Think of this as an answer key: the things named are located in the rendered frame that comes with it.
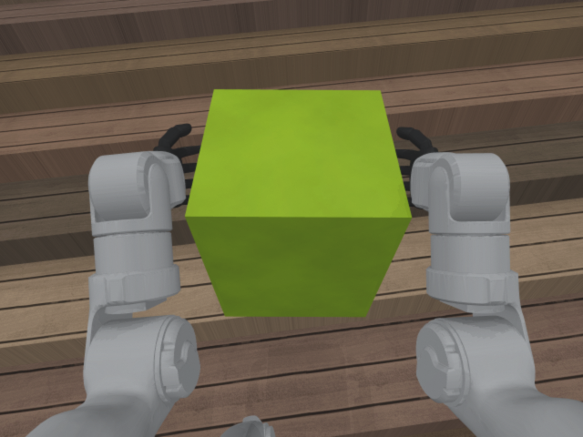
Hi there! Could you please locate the robot right upper arm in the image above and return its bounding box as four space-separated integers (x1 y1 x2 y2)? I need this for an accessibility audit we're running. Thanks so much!
416 316 583 437

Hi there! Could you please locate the robot left shin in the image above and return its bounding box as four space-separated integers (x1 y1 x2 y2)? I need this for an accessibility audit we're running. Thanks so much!
242 415 261 422

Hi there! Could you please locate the right robot forearm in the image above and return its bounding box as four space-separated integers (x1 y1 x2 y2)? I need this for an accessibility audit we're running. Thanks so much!
410 152 535 370

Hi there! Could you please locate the right robot hand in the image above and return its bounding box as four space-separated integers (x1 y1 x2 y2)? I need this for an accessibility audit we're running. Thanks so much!
395 127 438 209

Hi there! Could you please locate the robot left upper arm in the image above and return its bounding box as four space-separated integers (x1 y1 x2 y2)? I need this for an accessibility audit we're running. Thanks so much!
26 315 200 437

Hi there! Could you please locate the carton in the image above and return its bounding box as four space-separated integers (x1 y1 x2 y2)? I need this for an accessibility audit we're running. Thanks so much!
185 89 412 317

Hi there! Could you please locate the left robot hand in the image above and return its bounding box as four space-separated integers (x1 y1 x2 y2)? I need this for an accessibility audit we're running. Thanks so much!
153 124 201 208

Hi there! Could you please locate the left robot forearm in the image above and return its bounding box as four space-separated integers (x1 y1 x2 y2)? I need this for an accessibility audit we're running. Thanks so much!
83 151 186 392

